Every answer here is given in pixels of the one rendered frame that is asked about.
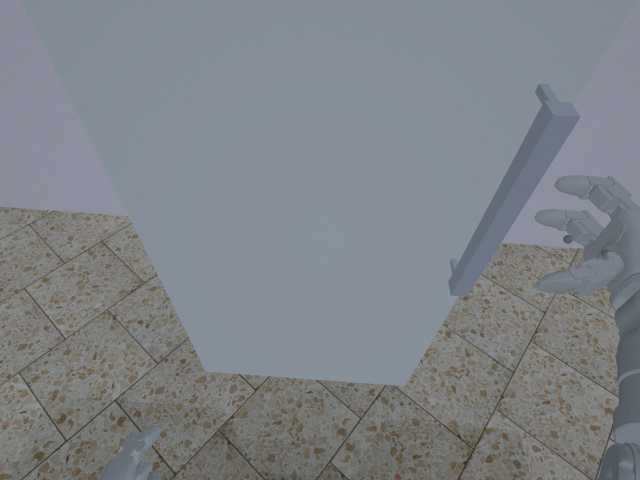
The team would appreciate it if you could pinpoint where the handle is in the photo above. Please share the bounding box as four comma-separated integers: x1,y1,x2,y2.
448,84,580,297

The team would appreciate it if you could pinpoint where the robot right hand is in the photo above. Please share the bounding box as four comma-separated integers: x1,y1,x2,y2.
535,175,640,297

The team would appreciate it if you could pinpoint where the right robot upper arm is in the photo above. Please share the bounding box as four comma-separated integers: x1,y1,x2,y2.
597,443,640,480

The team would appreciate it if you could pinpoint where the fridge door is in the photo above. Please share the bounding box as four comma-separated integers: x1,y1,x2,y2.
21,0,637,386

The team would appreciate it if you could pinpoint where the robot right forearm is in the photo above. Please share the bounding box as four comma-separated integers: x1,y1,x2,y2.
609,273,640,445

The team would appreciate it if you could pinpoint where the robot left hand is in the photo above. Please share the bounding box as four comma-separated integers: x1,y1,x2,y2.
98,426,161,480

